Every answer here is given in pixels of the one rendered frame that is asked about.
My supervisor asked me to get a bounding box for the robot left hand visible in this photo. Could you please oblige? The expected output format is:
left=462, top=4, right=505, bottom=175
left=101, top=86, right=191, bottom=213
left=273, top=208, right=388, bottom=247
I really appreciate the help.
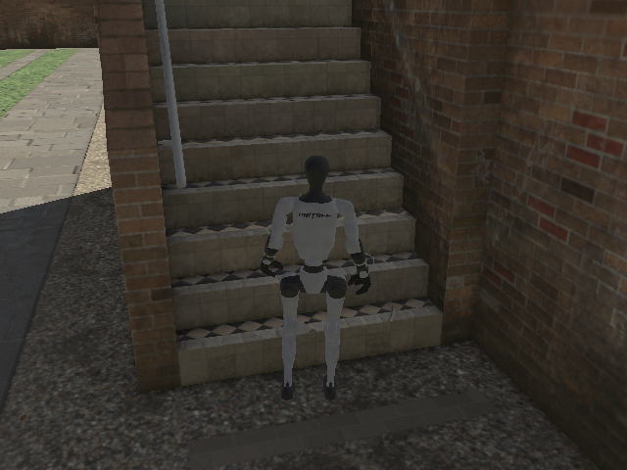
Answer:
left=261, top=260, right=283, bottom=277

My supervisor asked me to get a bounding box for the robot head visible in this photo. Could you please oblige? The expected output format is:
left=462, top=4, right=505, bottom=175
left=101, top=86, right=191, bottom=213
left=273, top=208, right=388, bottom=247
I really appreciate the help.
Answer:
left=299, top=156, right=332, bottom=204

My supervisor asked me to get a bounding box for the robot right hand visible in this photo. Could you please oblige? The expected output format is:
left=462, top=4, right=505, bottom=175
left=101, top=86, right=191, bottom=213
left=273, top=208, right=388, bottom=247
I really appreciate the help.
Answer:
left=348, top=274, right=371, bottom=295

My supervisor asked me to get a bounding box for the left robot upper arm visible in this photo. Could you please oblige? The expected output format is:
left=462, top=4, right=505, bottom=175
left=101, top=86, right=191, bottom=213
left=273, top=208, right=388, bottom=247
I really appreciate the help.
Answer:
left=268, top=197, right=295, bottom=250

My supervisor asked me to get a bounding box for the robot left foot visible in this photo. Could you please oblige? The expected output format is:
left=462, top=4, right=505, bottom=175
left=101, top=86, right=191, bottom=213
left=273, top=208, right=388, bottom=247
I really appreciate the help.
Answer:
left=281, top=381, right=296, bottom=400

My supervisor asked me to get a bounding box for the right robot upper arm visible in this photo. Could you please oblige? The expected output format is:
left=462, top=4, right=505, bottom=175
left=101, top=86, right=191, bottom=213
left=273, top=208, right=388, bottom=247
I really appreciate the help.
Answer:
left=336, top=199, right=361, bottom=254

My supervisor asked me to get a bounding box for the right robot forearm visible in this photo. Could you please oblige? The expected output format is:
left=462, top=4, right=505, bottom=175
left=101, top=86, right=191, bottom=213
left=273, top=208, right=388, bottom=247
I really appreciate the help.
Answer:
left=351, top=239, right=369, bottom=278

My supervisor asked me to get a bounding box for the left robot forearm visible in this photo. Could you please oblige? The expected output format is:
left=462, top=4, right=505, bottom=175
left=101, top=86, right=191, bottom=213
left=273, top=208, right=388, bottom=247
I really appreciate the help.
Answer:
left=262, top=234, right=278, bottom=265

